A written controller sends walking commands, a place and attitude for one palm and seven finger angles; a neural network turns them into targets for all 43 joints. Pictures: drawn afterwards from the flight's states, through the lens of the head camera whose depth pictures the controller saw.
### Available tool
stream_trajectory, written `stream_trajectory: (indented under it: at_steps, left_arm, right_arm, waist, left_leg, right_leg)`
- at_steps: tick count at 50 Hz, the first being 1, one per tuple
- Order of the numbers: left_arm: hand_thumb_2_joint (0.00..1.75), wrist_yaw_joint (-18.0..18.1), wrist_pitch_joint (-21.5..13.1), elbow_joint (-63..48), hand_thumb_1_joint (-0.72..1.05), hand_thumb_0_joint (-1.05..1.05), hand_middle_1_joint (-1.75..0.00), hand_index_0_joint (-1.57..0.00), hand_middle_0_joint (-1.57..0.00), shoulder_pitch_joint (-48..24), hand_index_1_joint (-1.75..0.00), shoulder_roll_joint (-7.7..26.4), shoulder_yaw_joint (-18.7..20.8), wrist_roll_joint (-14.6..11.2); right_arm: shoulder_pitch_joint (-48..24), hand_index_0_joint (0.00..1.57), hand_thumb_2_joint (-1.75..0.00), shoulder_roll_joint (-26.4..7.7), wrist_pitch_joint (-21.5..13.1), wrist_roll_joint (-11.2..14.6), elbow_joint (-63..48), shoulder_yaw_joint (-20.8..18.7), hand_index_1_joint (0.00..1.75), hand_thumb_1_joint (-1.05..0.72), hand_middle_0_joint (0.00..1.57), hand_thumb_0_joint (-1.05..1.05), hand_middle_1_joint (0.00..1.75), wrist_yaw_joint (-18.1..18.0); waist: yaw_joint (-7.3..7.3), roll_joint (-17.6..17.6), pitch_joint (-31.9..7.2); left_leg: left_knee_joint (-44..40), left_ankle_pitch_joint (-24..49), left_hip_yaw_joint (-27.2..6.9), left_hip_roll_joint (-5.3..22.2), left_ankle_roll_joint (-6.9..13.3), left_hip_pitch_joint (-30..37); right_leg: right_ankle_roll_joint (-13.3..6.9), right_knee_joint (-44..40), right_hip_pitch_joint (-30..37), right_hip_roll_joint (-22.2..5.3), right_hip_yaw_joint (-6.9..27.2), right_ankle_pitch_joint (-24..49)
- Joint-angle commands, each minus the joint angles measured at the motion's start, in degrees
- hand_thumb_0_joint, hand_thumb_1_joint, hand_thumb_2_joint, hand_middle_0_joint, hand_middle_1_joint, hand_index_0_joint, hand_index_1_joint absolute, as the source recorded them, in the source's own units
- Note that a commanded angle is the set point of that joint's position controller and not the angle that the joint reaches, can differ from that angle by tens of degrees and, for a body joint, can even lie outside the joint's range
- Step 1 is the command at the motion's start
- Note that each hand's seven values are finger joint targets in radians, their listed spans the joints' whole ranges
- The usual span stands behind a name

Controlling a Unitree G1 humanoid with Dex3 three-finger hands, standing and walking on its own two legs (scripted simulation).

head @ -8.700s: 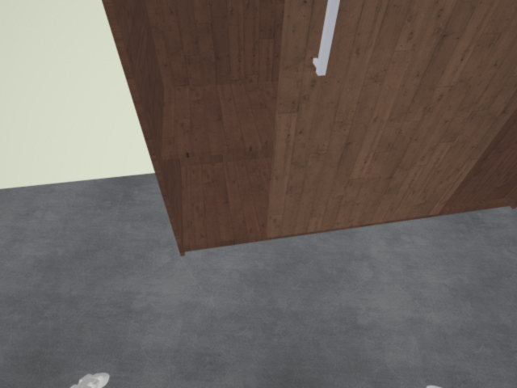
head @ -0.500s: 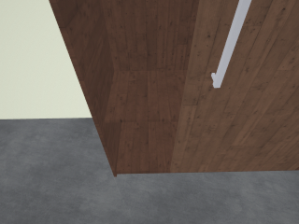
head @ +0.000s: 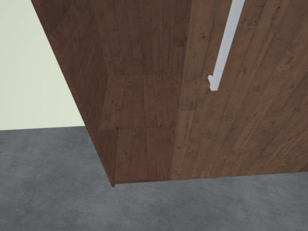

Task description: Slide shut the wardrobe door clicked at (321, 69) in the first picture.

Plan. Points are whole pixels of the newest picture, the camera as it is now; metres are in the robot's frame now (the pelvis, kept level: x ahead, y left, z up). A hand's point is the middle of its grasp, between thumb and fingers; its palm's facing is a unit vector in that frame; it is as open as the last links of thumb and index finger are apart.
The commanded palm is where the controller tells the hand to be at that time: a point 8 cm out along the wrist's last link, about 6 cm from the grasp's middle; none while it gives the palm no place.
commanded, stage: shuffle to correct the standing spot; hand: right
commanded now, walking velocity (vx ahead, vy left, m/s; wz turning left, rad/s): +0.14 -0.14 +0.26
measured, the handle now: (222, 42) +0.55 -0.18 +0.24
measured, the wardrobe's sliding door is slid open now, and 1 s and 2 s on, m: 0.37 0.37 0.37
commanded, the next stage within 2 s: come to a stop and stand still in 0.56 s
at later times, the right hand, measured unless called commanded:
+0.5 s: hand out of the picture +0.12 -0.20 -0.16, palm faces +0.06 +0.97 -0.24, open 7.3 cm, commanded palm none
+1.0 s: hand out of the picture +0.11 -0.29 -0.18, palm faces -0.03 +0.98 -0.18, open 7.4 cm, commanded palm none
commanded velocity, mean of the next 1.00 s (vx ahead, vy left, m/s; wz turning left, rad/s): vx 0.03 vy -0.03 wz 0.03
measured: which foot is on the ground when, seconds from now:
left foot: down 0.00-0.08, up 0.10-0.34, down 0.36-0.76, up 0.78-1.00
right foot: down 0.00-0.38, up 0.40-0.74, down 0.76-1.00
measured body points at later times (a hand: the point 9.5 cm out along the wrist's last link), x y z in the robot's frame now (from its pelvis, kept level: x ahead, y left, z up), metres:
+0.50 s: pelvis +0.09 -0.02 +0.00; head +0.10 +0.00 +0.45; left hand +0.03 +0.18 -0.16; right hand +0.12 -0.25 -0.14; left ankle +0.09 +0.07 -0.73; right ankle +0.04 -0.12 -0.67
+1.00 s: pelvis +0.11 -0.10 +0.00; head +0.13 -0.13 +0.45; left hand +0.18 +0.12 -0.13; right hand +0.11 -0.34 -0.17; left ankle +0.06 +0.00 -0.70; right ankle +0.19 -0.19 -0.73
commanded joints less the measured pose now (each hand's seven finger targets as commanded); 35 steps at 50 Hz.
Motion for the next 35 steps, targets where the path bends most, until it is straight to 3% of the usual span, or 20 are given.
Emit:
stream_trajectory:
  at_steps: [1, 2, 4, 5, 7, 10, 12, 14, 16, 17, 18, 19, 20, 21, 22, 24, 26, 29, 33, 35]
  left_arm:
    - [0.90, -0.4, -1.9, -2.5, 0.90, 0.00, -0.30, -0.20, -0.20, 5.1, -0.30, 2.7, 0.9, -0.1]
    - [0.90, -0.2, -2.3, -1.3, 0.90, 0.00, -0.30, -0.20, -0.20, 8.2, -0.30, 3.4, 0.9, -0.1]
    - [0.90, 0.6, -2.8, 0.8, 0.90, 0.00, -0.30, -0.20, -0.20, 14.4, -0.30, 8.3, 1.9, 0.0]
    - [0.90, 1.0, -2.8, 0.7, 0.90, 0.00, -0.30, -0.20, -0.20, 14.7, -0.30, 7.1, 1.6, -0.4]
    - [0.90, 1.2, -3.6, -0.4, 0.90, 0.00, -0.30, -0.20, -0.20, 11.7, -0.30, 5.0, 0.7, -0.5]
    - [0.90, 1.0, -4.1, -1.5, 0.90, 0.00, -0.30, -0.20, -0.20, 8.3, -0.30, 5.4, 0.6, -0.3]
    - [0.90, 0.9, -4.1, -1.7, 0.90, 0.00, -0.30, -0.20, -0.20, 7.1, -0.30, 6.2, 0.8, 0.0]
    - [0.90, 0.6, -3.8, -1.6, 0.90, 0.00, -0.30, -0.20, -0.20, 6.8, -0.30, 6.6, 0.9, 0.0]
    - [0.90, 0.5, -3.4, -1.5, 0.90, 0.00, -0.30, -0.20, -0.20, 6.1, -0.30, 6.7, 0.9, -0.5]
    - [0.90, 0.2, -3.5, -1.4, 0.90, 0.00, -0.30, -0.20, -0.20, 5.8, -0.30, 5.8, 0.8, -1.0]
    - [0.90, -0.1, -3.6, -2.4, 0.90, 0.00, -0.30, -0.20, -0.20, 6.6, -0.30, 3.6, 0.8, -1.4]
    - [0.90, -0.2, -3.2, -3.5, 0.90, 0.00, -0.30, -0.20, -0.20, 6.6, -0.30, 4.6, 1.2, -0.8]
    - [0.90, -0.1, -2.1, -3.9, 0.90, 0.00, -0.30, -0.20, -0.20, 5.1, -0.30, 5.2, 1.6, -0.3]
    - [0.90, -0.3, -1.5, -3.9, 0.90, 0.00, -0.30, -0.20, -0.20, 1.1, -0.30, 4.1, 1.4, -0.3]
    - [0.90, -0.6, -1.0, -3.5, 0.90, 0.00, -0.30, -0.20, -0.20, 0.9, -0.30, 3.4, 1.4, -0.3]
    - [0.90, -1.0, 0.0, -3.1, 0.90, 0.00, -0.30, -0.20, -0.20, 2.0, -0.30, 2.3, 1.3, -0.2]
    - [0.90, -1.4, 0.4, -3.3, 0.90, 0.00, -0.30, -0.20, -0.20, 1.8, -0.30, 1.7, 1.3, -0.4]
    - [0.90, -1.6, 0.7, -5.1, 0.90, 0.00, -0.30, -0.20, -0.20, -1.3, -0.30, 2.1, 1.6, -0.7]
    - [0.90, -1.5, 0.5, -7.7, 0.90, 0.00, -0.30, -0.20, -0.20, -5.2, -0.30, 4.1, 2.3, -1.2]
    - [0.90, -1.1, -0.3, -6.6, 0.90, 0.00, -0.30, -0.20, -0.20, -1.6, -0.30, 4.2, 2.5, -1.1]
  right_arm:
    - [2.6, 0.20, -0.90, -6.9, -0.8, -0.3, -2.3, -2.0, 0.30, -0.90, 0.20, 0.00, 0.30, -0.2]
    - [2.0, 0.20, -0.90, -5.5, -0.7, -0.3, -2.5, -1.7, 0.30, -0.90, 0.20, 0.00, 0.30, 0.0]
    - [0.0, 0.20, -0.90, -1.6, -0.9, -0.5, -3.4, -0.6, 0.30, -0.90, 0.20, 0.00, 0.30, 0.4]
    - [-2.5, 0.20, -0.90, -2.8, -1.0, -0.7, -4.4, -0.5, 0.30, -0.90, 0.20, 0.00, 0.30, 0.4]
    - [-2.5, 0.20, -0.90, -2.3, -1.4, -0.5, -4.0, -0.5, 0.30, -0.90, 0.20, 0.00, 0.30, 0.7]
    - [-2.3, 0.20, -0.90, -1.0, -1.1, -0.4, -3.9, -0.1, 0.30, -0.90, 0.20, 0.00, 0.30, 1.1]
    - [-3.1, 0.20, -0.90, -0.6, -0.8, -0.4, -4.7, 0.1, 0.30, -0.90, 0.20, 0.00, 0.30, 1.1]
    - [-2.8, 0.20, -0.90, -0.7, -0.9, -0.4, -5.0, 0.1, 0.30, -0.90, 0.20, 0.00, 0.30, 1.0]
    - [1.5, 0.20, -0.90, -1.8, -1.5, -0.6, -3.6, -0.4, 0.30, -0.90, 0.20, 0.00, 0.30, 0.9]
    - [5.9, 0.20, -0.90, -4.3, -2.0, -0.6, -2.1, -1.0, 0.30, -0.90, 0.20, 0.00, 0.30, 0.6]
    - [10.4, 0.20, -0.90, -9.3, -2.7, -0.8, -1.1, -2.0, 0.30, -0.90, 0.20, 0.00, 0.30, 0.0]
    - [11.7, 0.20, -0.90, -13.2, -2.3, 0.0, -1.1, -2.8, 0.30, -0.90, 0.20, 0.00, 0.30, -0.1]
    - [8.6, 0.20, -0.90, -12.1, -1.8, 0.3, -2.2, -3.1, 0.30, -0.90, 0.20, 0.00, 0.30, -0.6]
    - [4.7, 0.20, -0.90, -9.8, -2.0, 0.4, -2.7, -2.8, 0.30, -0.90, 0.20, 0.00, 0.30, -0.9]
    - [2.3, 0.20, -0.90, -8.0, -2.0, 0.2, -3.1, -2.1, 0.30, -0.90, 0.20, 0.00, 0.30, -1.1]
    - [0.4, 0.20, -0.90, -6.8, -2.4, 0.1, -3.8, -1.9, 0.30, -0.90, 0.20, 0.00, 0.30, -1.2]
    - [-0.1, 0.20, -0.90, -9.0, -2.6, -0.2, -4.0, -2.5, 0.30, -0.90, 0.20, 0.00, 0.30, -1.3]
    - [-0.8, 0.20, -0.90, -10.6, -2.1, -0.3, -4.1, -3.0, 0.30, -0.90, 0.20, 0.00, 0.30, -0.9]
    - [-2.0, 0.20, -0.90, -12.9, -1.0, -0.9, -4.6, -4.0, 0.30, -0.90, 0.20, 0.00, 0.30, -0.9]
    - [-3.2, 0.20, -0.90, -12.1, -0.3, -1.0, -4.7, -3.7, 0.30, -0.90, 0.20, 0.00, 0.30, -0.7]
  waist:
    - [2.22, 3.3, 9.3]
    - [3.00, -1.6, 8.7]
    - [4.67, -16.8, 7.7]
    - [5.21, -15.7, 9.0]
    - [3.32, -5.8, 8.8]
    - [1.59, -2.7, 6.9]
    - [1.31, -5.7, 5.7]
    - [0.98, -5.5, 4.9]
    - [-1.65, -1.3, 2.4]
    - [-3.74, 2.3, 0.1]
    - [-4.62, 13.5, -3.1]
    - [-3.98, 16.5, -3.2]
    - [-2.78, 8.5, 1.1]
    - [-2.60, 10.7, 5.5]
    - [-1.01, 9.4, 7.2]
    - [0.30, 7.8, 5.7]
    - [0.83, 4.9, 3.1]
    - [0.32, 6.2, 2.8]
    - [-0.38, 9.1, 3.0]
    - [1.64, 8.5, 2.2]
  left_leg:
    - [-10.3, -8.0, -14.8, 13.2, 8.0, -9.4]
    - [-4.3, -5.2, -9.9, 8.6, 6.5, -11.4]
    - [15.3, -8.4, 0.7, 0.0, 2.7, -20.9]
    - [24.9, -12.8, -1.8, 1.0, 2.9, -26.4]
    - [32.2, -9.6, -4.5, 3.7, 3.0, -27.6]
    - [28.6, -5.5, -3.6, 4.3, 2.0, -23.2]
    - [21.2, -5.4, -2.1, 4.0, 1.8, -18.7]
    - [13.2, -3.6, -0.6, 2.6, 1.9, -13.0]
    - [1.9, 6.8, 0.0, 2.1, 1.4, -1.5]
    - [-1.8, 11.2, -4.2, 5.3, 2.0, 7.5]
    - [-6.3, 14.6, -22.2, 18.3, 6.7, 16.9]
    - [-13.7, 17.2, -32.3, 27.4, 12.1, 16.1]
    - [-15.0, 15.2, -29.9, 27.5, 13.9, 11.1]
    - [-15.2, 18.3, -26.0, 24.4, 12.5, 4.8]
    - [-15.1, 21.7, -21.1, 22.6, 11.6, 0.9]
    - [-14.8, 27.8, -14.1, 19.6, 10.6, -1.6]
    - [-13.5, 31.3, -10.5, 19.2, 10.4, -2.0]
    - [-12.6, 29.2, -8.3, 17.3, 9.1, -3.3]
    - [-9.0, 23.9, -9.1, 18.2, 7.8, -4.8]
    - [-4.3, 17.1, -7.1, 15.1, 5.4, -8.0]
  right_leg:
    - [-0.6, -5.4, -0.5, -0.7, -1.9, 0.3]
    - [-1.1, -9.6, 3.6, -1.5, -0.1, 2.6]
    - [-7.3, -19.7, 10.5, -13.3, 15.4, 7.3]
    - [-10.7, -21.4, 13.0, -15.4, 17.1, 13.4]
    - [-12.8, -19.7, 11.1, -15.9, 13.2, 25.2]
    - [-12.1, -19.5, 9.0, -13.0, 7.0, 30.8]
    - [-11.9, -18.8, 7.7, -11.9, 4.2, 30.2]
    - [-11.4, -16.8, 6.1, -10.9, 2.9, 28.5]
    - [-8.4, -10.5, 1.9, -8.6, 0.0, 23.2]
    - [-5.8, -4.0, -2.6, -5.5, -2.3, 16.6]
    - [-2.7, 7.8, -13.3, 0.4, -5.1, 0.3]
    - [-0.7, 20.9, -17.4, 2.7, -4.7, -15.1]
    - [-0.4, 25.8, -18.9, 0.1, -0.7, -13.4]
    - [-0.1, 27.8, -19.9, -1.5, 0.7, -9.5]
    - [0.4, 28.2, -18.8, -2.3, 1.2, -6.9]
    - [1.3, 26.1, -15.7, -2.3, 0.6, -3.0]
    - [2.1, 21.9, -13.5, -2.4, -0.2, -1.0]
    - [3.0, 13.9, -10.8, -1.0, -2.4, 2.7]
    - [3.2, 4.7, -6.5, 0.1, -2.9, 3.5]
    - [3.0, -4.7, 2.2, 1.0, -4.5, 9.5]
